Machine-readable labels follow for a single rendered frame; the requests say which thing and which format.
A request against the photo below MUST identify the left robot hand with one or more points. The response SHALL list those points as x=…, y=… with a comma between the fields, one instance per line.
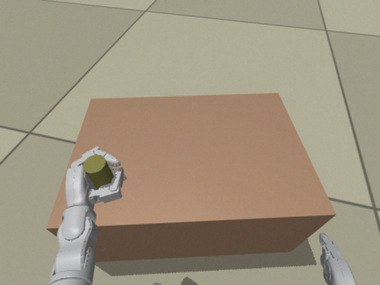
x=80, y=190

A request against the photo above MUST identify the can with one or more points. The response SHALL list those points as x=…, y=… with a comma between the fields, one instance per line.
x=98, y=170

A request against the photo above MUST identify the right robot hand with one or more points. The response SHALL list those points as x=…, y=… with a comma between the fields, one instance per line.
x=336, y=270

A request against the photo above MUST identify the left robot arm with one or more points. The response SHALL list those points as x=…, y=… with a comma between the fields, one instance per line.
x=77, y=235

